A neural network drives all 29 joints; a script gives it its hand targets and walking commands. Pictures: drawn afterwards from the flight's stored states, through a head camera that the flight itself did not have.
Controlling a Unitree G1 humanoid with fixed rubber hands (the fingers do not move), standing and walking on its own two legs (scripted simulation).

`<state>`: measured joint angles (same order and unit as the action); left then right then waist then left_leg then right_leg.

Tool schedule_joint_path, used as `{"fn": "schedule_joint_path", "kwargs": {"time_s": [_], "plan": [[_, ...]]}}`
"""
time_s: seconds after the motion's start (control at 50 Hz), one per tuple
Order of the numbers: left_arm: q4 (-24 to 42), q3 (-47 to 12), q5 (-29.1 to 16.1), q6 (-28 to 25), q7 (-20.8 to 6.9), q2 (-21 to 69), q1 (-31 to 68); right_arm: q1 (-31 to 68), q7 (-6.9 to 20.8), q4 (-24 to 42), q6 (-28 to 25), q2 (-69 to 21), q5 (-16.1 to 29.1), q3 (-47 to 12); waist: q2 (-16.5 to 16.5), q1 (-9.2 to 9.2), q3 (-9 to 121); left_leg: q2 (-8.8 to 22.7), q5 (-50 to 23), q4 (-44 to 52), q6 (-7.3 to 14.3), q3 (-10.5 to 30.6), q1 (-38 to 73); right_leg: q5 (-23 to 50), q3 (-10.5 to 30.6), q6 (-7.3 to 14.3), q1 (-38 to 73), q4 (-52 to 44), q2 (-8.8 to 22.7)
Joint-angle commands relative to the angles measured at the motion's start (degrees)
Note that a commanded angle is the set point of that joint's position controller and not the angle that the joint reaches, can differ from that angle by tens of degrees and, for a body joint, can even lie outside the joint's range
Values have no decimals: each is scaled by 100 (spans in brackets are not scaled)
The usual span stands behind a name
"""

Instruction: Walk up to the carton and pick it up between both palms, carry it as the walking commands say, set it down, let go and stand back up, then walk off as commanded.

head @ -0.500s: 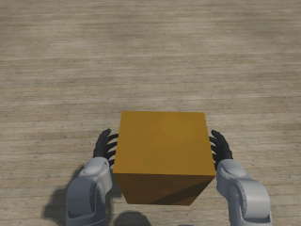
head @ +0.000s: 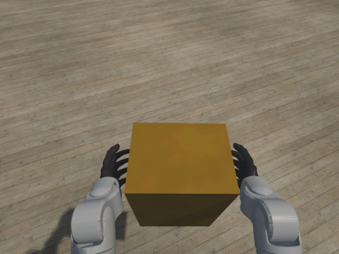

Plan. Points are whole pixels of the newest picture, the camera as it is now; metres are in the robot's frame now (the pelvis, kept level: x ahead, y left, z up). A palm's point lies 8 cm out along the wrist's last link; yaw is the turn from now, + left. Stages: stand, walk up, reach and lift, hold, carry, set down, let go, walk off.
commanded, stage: carry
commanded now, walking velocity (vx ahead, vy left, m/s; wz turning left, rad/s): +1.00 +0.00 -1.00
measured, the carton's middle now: (176, 182) +0.29 +0.01 +0.00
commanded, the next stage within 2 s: none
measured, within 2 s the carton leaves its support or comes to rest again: neither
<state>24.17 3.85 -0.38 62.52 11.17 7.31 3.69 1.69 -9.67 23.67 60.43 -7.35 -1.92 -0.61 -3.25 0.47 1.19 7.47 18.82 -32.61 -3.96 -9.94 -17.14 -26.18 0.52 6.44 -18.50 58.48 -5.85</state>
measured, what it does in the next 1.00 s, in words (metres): walks ahead, turning right: right foot, then left foot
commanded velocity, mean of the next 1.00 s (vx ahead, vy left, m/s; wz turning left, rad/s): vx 0.24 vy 0.00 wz -0.24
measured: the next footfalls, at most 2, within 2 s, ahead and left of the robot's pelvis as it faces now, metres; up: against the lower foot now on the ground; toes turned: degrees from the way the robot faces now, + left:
right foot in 0.24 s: +0.36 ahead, -0.07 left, +0.00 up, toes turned -17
left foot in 0.56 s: +0.73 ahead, +0.01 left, +0.00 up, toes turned -12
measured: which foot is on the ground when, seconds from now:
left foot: down 0.00-0.26, up 0.28-0.54, down 0.56-1.00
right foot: up 0.00-0.22, down 0.24-0.56, up 0.58-0.78, down 0.80-1.00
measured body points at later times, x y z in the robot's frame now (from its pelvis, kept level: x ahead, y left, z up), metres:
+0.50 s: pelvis +0.46 -0.05 +0.01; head +0.52 -0.04 +0.45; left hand +0.76 +0.01 +0.04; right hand +0.66 -0.26 +0.05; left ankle +0.59 +0.06 -0.71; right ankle +0.32 -0.06 -0.72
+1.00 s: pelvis +0.73 -0.14 +0.02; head +0.76 -0.16 +0.47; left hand +1.05 -0.13 +0.09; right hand +0.93 -0.39 +0.09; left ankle +0.69 +0.01 -0.71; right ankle +0.66 -0.18 -0.72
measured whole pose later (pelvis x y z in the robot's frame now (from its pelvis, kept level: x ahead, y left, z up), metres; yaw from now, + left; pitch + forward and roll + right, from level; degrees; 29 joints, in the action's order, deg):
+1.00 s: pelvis +0.73 -0.14 +0.02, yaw -24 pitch +6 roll +1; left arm 21.7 4.4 1.8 64.1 9.2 7.6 8.0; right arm 6.9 -10.1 24.6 65.9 -7.5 -3.1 1.4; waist -0.8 0.7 2.2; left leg 4.4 15.1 -27.0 -3.9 -11.1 -10.2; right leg -15.2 -6.6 4.2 -15.1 27.6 -0.7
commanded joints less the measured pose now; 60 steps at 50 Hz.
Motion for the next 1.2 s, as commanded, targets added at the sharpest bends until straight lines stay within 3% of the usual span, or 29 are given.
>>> {"fn": "schedule_joint_path", "kwargs": {"time_s": [0.0,0.06,0.1,0.14,0.18,0.2,0.22,0.24,0.26,0.28,0.3,0.34,0.38,0.44,0.48,0.5,0.52,0.56,0.58,0.62,0.68,0.74,0.84,0.9,1.0,1.06,1.14,1.16,1.18], "plan": [[611,-3791,-1607,-56,-955,5240,2113,2576,592,1396,-268,-5153,1524,-3097,862,-347,1781,2094,-4110,1188,615,2557,4319,135,17,-42,-3056,865,718],[315,-3350,-1127,-99,-812,5075,1693,2632,718,1333,-147,-5178,1788,-3310,943,-373,1134,1811,-4972,1315,256,1381,4361,380,-502,-63,-3315,-39,733],[312,-3236,-963,-141,-712,5093,1480,2777,762,1593,-122,-5074,1925,-3431,1256,-248,1048,1687,-6554,1215,69,427,4028,786,-951,22,-2688,-927,520],[256,-3229,-883,-139,-618,5099,1234,2760,818,1593,-32,-4978,2004,-3411,1488,-3,1366,1020,-8584,559,-263,-737,3213,1389,-1754,134,-789,-2240,-280],[382,-3398,-959,-125,-567,5084,1498,2485,854,1512,15,-4805,2006,-3171,2010,42,1688,757,-9379,-617,-340,-980,2629,1927,-2206,118,659,-2649,-959],[558,-3513,-1045,-115,-570,5126,1833,2504,856,1501,24,-4715,1974,-3063,1934,143,1779,748,-8846,-1546,-299,-941,1964,2101,-1949,216,1450,-2853,-948],[601,-3559,-1102,-84,-594,5163,1975,2604,844,1451,49,-4629,1900,-2987,1302,387,1838,523,-6426,-2922,-239,-759,549,2308,-1148,533,2683,-3149,-637],[579,-3563,-1146,-42,-609,5092,2205,2611,821,1282,81,-4612,1766,-2906,452,389,1949,-167,-2372,-4492,-325,-379,-1155,3189,914,1203,3893,-2796,469],[680,-3552,-1194,-12,-585,5009,2297,2315,823,1077,132,-4626,1662,-2839,-451,187,2242,-967,1234,-6225,-381,116,-2235,5279,3688,2277,4517,-3086,2064],[825,-3614,-1383,-23,-622,5234,2272,2156,827,998,92,-4779,1676,-2784,-170,87,2411,-783,1699,-6655,-365,1061,-2618,6251,4028,2570,4484,-3137,2416],[966,-3769,-1536,-23,-657,5381,2444,1968,805,856,37,-5008,1636,-2705,600,69,2201,-406,1568,-6168,-280,1398,-2891,6510,3358,2263,4159,-3133,2462],[973,-4047,-1702,-98,-786,5752,2723,2074,816,839,-121,-5374,1528,-2677,1024,30,1803,-87,1416,-4891,-243,1444,-2555,6952,2461,1554,3211,-3202,2205],[826,-4117,-1730,-181,-915,5953,2584,2169,806,1027,-294,-5467,1421,-2735,788,-51,1354,165,1162,-2661,-210,1450,-1754,6640,1640,948,2130,-3554,1972],[1018,-4127,-1717,-300,-989,5976,2410,2209,765,1393,-432,-5457,1346,-2878,-310,-1,1408,-442,-701,-82,-131,438,-272,7334,229,455,1853,-3566,1314],[1288,-4088,-1673,-347,-948,5862,2128,2137,768,1729,-431,-5440,1519,-3107,-140,-115,1807,-925,-2774,1396,-265,-338,957,6960,-374,210,1666,-2665,827],[1287,-4036,-1576,-326,-919,5747,1908,2136,769,1858,-387,-5380,1603,-3203,48,-180,2102,-832,-3575,1461,-269,-480,1775,6209,-542,106,1216,-2207,661],[1275,-3946,-1476,-279,-900,5551,1745,2226,772,1953,-334,-5259,1671,-3290,274,-221,2395,-284,-5059,1095,-26,35,2765,4905,-629,-9,456,-1853,563],[1113,-3771,-1285,-153,-878,5057,1450,2074,761,1626,-182,-4831,1652,-3240,1913,-188,2870,1878,-9474,656,998,2650,4250,-391,-455,-364,-908,-183,-131],[1135,-3786,-1345,-154,-881,5039,1564,2037,757,1715,-155,-4919,1712,-3342,1642,-233,2895,1743,-9564,420,1184,2350,4478,-381,-143,-351,-1111,-320,100],[1046,-3769,-1284,-62,-876,5213,1458,2193,816,1789,-48,-5027,1763,-3394,1285,-203,2563,1535,-8379,574,1082,2087,4438,-170,-46,-333,-1664,-1370,482],[796,-3738,-1242,34,-875,5356,1546,2084,879,1325,74,-5182,1652,-3218,1417,-87,2449,1196,-6996,957,920,1290,3292,478,-309,-340,-487,-3172,512],[718,-3708,-1264,-30,-909,5638,1821,2478,924,1375,86,-5394,1717,-3361,1284,6,2588,798,-5274,876,460,403,2396,2422,-658,-304,767,-4038,628],[722,-3671,-1293,5,-955,5520,2562,2942,881,1357,209,-5343,1653,-3428,-177,-100,2349,206,-1688,675,-32,459,1318,6413,431,-52,1510,-3367,1910],[460,-3588,-1379,84,-991,5430,2440,2773,787,1123,276,-5242,1531,-3296,-417,-68,2299,-22,-2513,453,-111,77,991,7900,74,-123,2198,-2809,1794],[455,-3595,-1392,90,-985,5523,2457,2916,794,1005,248,-5398,1592,-3234,-454,-3,2417,-495,-1586,723,16,-190,640,9066,167,-62,2785,-2430,1745],[549,-3563,-1354,67,-965,5408,2609,2890,832,773,235,-5453,1614,-3164,-20,28,2270,-542,-2932,794,36,-330,1161,8301,-61,-142,2314,-2184,1456],[347,-3437,-1251,-38,-973,5265,2686,2834,872,405,115,-5370,1535,-2946,855,93,2086,-350,-6333,-5,179,-325,2363,5364,-734,-211,1223,-2869,700],[-123,-3166,-1059,-138,-1006,5068,2682,2857,897,-14,2,-5134,1356,-2672,804,138,2044,-359,-6516,-397,222,-346,2253,5057,-823,-219,1377,-3341,576],[-647,-2845,-843,-302,-1052,4835,2654,2980,929,-430,-171,-4847,1152,-2375,407,234,1984,-499,-5746,-877,178,-489,1491,5945,-712,-186,2171,-3735,651]]}}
